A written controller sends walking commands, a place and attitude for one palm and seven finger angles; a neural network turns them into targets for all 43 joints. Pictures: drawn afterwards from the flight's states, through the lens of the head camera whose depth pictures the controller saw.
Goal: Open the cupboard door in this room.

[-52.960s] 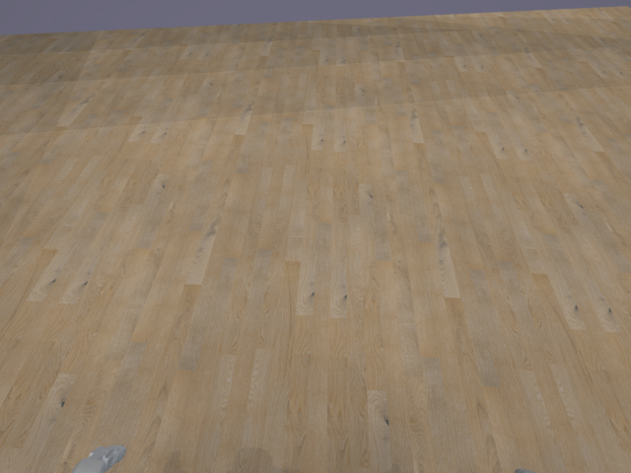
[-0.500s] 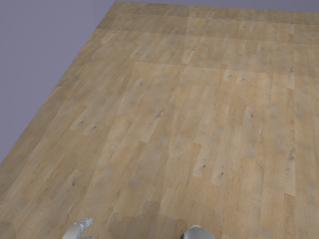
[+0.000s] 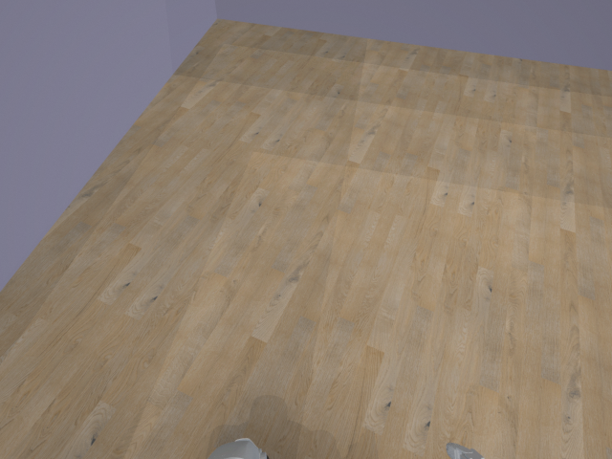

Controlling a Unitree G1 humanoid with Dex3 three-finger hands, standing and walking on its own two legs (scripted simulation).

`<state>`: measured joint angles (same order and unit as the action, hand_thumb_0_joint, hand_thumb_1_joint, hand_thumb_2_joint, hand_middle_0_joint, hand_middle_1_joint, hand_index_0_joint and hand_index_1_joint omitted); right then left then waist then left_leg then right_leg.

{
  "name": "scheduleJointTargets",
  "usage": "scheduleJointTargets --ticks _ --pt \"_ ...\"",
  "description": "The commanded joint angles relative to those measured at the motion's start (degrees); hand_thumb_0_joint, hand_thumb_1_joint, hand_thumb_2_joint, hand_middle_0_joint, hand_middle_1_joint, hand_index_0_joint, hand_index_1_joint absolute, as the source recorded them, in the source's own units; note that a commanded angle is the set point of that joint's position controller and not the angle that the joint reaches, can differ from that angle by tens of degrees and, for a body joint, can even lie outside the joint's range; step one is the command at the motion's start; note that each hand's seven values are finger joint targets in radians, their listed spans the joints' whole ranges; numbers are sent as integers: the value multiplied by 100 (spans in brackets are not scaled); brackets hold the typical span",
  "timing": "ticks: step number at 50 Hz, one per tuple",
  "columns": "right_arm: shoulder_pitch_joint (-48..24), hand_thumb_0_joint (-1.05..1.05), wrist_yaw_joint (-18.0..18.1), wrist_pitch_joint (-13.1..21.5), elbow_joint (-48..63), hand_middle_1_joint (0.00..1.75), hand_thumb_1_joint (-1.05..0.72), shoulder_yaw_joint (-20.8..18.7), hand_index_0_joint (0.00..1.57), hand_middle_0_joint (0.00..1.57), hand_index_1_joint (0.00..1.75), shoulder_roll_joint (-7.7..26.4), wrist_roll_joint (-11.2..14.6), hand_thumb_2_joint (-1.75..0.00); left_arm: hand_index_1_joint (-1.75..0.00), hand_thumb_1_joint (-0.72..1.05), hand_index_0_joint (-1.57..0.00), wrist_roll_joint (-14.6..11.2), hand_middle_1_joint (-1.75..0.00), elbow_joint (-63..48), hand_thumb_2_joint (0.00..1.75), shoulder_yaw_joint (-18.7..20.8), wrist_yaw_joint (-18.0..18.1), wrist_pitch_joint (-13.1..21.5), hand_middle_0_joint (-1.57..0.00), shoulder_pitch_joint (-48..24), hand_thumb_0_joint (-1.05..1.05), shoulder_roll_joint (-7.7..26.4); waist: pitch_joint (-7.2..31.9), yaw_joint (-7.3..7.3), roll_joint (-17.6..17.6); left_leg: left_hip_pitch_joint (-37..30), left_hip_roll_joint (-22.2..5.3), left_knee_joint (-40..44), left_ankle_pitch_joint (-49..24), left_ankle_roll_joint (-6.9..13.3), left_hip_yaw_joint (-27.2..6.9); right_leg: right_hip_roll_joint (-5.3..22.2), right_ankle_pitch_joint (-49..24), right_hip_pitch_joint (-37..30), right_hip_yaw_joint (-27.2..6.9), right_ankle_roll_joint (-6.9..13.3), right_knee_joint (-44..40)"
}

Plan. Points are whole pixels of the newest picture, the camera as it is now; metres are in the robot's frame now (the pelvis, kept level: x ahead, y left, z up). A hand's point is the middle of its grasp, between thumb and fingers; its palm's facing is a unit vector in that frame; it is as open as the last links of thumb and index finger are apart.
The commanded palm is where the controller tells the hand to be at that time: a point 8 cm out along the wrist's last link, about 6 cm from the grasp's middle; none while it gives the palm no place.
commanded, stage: walk to a spot facing it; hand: left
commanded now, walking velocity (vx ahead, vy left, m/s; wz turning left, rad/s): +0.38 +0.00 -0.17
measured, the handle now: out of the picture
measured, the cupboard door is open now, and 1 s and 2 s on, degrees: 45 45 45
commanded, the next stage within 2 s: turn to face it in 0.20 s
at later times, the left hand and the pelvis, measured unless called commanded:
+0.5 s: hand (250, 332) +0.33 +0.11 -0.14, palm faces -0.03 -0.97 -0.23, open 7.3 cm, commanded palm none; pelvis +0.22 -0.06 +0.01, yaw +0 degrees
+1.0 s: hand (216, 324) +0.34 +0.18 -0.15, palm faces +0.29 -0.93 -0.24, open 7.3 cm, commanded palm none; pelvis +0.30 -0.05 +0.01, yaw +16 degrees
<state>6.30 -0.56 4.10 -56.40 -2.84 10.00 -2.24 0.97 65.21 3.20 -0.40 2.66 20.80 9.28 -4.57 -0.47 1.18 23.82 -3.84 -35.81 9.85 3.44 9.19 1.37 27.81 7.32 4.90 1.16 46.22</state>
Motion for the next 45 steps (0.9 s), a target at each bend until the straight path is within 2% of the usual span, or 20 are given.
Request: scheduleJointTargets --ticks 1,2,4,7,15,17,18,19,20,21,23,25,28,34,37,38,39,40,41,45 --pt "1778 0 133 -59 -296 30 -90 -246 20 20 30 1024 25 -90 -30 90 -20 35 -30 -819 90 106 -40 164 -20 -815 0 443 303 561 -921 -1891 -2140 2471 1795 693 -3044 435 -685 3269 -638 89 3290" --pt "1493 0 154 -8 -219 30 -90 -178 20 20 30 761 29 -90 -30 90 -20 71 -30 -746 90 102 -94 114 -20 -723 0 393 31 371 -800 -1407 -1930 2593 1711 484 -2517 593 -996 3101 -632 26 3042" --pt "1432 0 181 100 -252 30 -90 -115 20 20 30 625 52 -90 -30 90 -20 100 -30 -688 90 72 -135 -18 -20 -536 0 172 119 159 -597 -1356 -1656 2640 501 407 -1661 669 -1258 2939 -574 -95 2405" --pt "1479 0 160 99 -306 30 -90 -136 20 20 30 612 70 -90 -30 90 -20 85 -30 -729 90 66 -149 -103 -20 -544 0 60 254 81 -676 -1365 -1352 2663 -37 349 -752 682 -1574 2558 -325 -170 1220" --pt "1794 0 116 -77 -487 30 -90 -93 20 20 30 722 22 -90 -30 90 -20 66 -30 -911 90 70 -161 -92 -20 -1170 0 239 -145 143 -654 -1316 -1344 2166 -332 260 -156 297 -1927 1502 233 -59 -930" --pt "1829 0 117 -118 -563 30 -90 -38 20 20 30 645 76 -90 -30 90 -20 75 -30 -697 90 99 -104 0 -20 -514 0 464 152 -170 -228 -1085 -1007 1101 -1149 60 -86 64 -2126 231 369 14 -1538" --pt "1774 0 103 -96 -546 30 -90 3 20 20 30 501 139 -90 -30 90 -20 100 -30 -461 90 200 -41 104 -20 294 0 843 712 -539 314 -270 -587 -203 -820 -171 152 755 -2774 -1210 -459 244 -1678" --pt "2065 0 88 -82 -460 30 -90 34 20 20 30 197 210 -90 -30 90 -20 74 -30 -258 90 342 29 147 -20 971 0 1499 1418 -613 1705 700 247 -1975 1968 -434 311 2372 -3695 -2275 -2231 879 -2314" --pt "1714 0 141 -162 -358 30 -90 10 20 20 30 290 221 -90 -30 90 -20 -38 -30 -291 90 270 75 130 -20 977 0 1511 1430 -671 1394 806 141 -3030 2841 -408 -475 2716 -4180 -1839 -2374 1141 -2675" --pt "1587 0 165 -185 -358 30 -90 -13 20 20 30 245 222 -90 -30 90 -20 -16 -30 -396 90 237 125 128 -20 463 0 1314 1344 -471 1589 979 -23 -3577 2400 -430 -794 2588 -4448 -1444 -2147 1068 -2675" --pt "1375 0 150 -309 -433 30 -90 -14 20 20 30 198 202 -90 -30 90 -20 -27 -30 -695 90 97 202 54 -20 -374 0 781 768 -124 799 784 -369 -3458 1623 -500 -947 2246 -4165 -317 -889 752 -2833" --pt "1575 0 101 -462 -525 30 -90 20 20 20 30 -5 166 -90 -30 90 -20 -3 -30 -800 90 34 206 75 -20 -741 0 619 630 147 691 433 -354 -3018 1289 -584 -761 2045 -4044 339 -157 572 -3000" --pt "1591 0 36 -561 -455 30 -90 -3 20 20 30 -123 129 -90 -30 90 -20 24 -30 -903 90 85 221 71 -20 -849 0 559 585 248 551 323 -254 -2318 1078 -627 -512 1908 -4029 414 355 490 -2942" --pt "849 0 -61 -560 127 30 -90 -43 20 20 30 72 119 -90 -30 90 -20 59 -30 -1084 90 233 220 -63 -20 -933 0 923 439 78 753 162 -135 -710 1093 -560 -148 2122 -3616 83 616 433 -2371" --pt "956 0 -83 -554 273 30 -90 -125 20 20 30 420 81 -90 -30 90 -20 26 -30 -1193 90 262 182 -141 -20 -972 0 1024 556 254 323 -790 25 311 336 -462 -75 1958 -3237 410 882 111 -1422" --pt "1320 0 -63 -509 272 30 -90 -222 20 20 30 844 47 -90 -30 90 -20 -13 -30 -1309 90 267 158 -183 -20 -972 0 945 821 476 -738 -1495 -510 899 -1005 -136 -947 1565 -2391 1034 1079 -216 -392" --pt "1663 0 -2 -475 295 30 -90 -369 20 20 30 1516 -3 -90 -30 90 -20 -78 -30 -1611 90 185 128 -222 -20 -1107 0 624 966 647 -2316 -2128 -2026 1409 -3212 819 -3161 640 960 2428 982 -659 1112" --pt "1852 0 78 -505 234 30 -90 -403 20 20 30 1710 26 -90 -30 90 -20 9 -30 -1823 90 137 155 -287 -20 -1507 0 741 1141 764 -1464 -2036 -2384 1523 -2610 1199 -3547 461 1326 2586 42 -553 2034" --pt "1646 0 139 -467 281 30 -90 -415 20 20 30 1689 33 -90 -30 90 -20 22 -30 -1814 90 166 169 -299 -20 -1610 0 609 1336 624 -1632 -2111 -2100 1487 -2242 1044 -3444 460 885 2968 -280 -540 2489" --pt "807 0 189 -372 594 30 -90 -291 20 20 30 1305 60 -90 -30 90 -20 18 -30 -1560 90 190 91 -338 -20 -1294 0 673 1058 214 -763 -1608 -1255 1432 -2126 564 -2188 462 -399 2723 -482 -641 2227"
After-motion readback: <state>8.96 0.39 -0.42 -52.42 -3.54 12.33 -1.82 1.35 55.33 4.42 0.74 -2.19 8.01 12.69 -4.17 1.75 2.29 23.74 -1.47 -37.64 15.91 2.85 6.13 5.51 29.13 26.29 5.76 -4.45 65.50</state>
